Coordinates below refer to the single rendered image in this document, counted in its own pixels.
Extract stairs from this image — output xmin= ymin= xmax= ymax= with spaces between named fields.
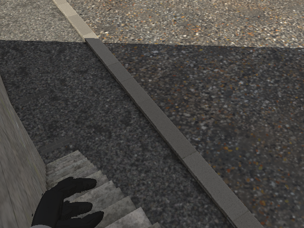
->
xmin=46 ymin=150 xmax=161 ymax=228

